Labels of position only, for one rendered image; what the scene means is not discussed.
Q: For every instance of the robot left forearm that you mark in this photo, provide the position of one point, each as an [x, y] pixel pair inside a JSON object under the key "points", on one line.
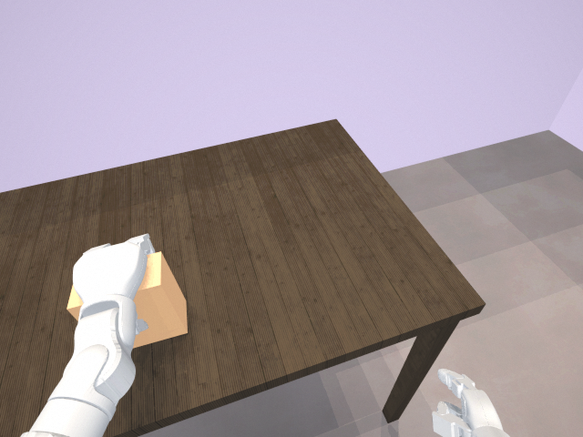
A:
{"points": [[98, 375]]}

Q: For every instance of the robot left hand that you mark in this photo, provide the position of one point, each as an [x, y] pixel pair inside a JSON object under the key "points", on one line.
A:
{"points": [[117, 269]]}

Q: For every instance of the sponge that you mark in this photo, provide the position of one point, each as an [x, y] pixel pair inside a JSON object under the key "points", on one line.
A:
{"points": [[159, 302]]}

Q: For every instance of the robot right hand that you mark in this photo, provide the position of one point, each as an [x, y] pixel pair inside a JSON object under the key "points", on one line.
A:
{"points": [[477, 409]]}

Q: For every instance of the table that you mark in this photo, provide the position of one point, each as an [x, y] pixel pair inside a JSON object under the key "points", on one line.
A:
{"points": [[292, 251]]}

